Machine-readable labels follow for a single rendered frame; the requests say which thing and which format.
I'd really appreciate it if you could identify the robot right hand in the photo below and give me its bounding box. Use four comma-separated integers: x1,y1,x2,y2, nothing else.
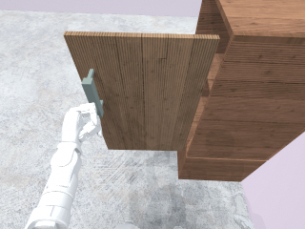
233,214,254,229

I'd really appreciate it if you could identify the robot left shin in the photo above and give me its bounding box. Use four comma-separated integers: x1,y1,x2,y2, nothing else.
125,220,134,225

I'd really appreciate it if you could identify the handle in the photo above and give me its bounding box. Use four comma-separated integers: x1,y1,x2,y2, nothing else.
81,69,104,118

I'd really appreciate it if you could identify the cupboard door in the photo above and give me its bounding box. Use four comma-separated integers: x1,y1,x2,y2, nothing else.
63,31,220,152

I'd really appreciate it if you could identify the robot left hand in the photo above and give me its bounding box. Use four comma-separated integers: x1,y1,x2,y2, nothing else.
61,102,103,147

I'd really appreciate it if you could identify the left robot forearm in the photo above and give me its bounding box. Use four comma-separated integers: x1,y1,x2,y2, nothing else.
24,141,82,229

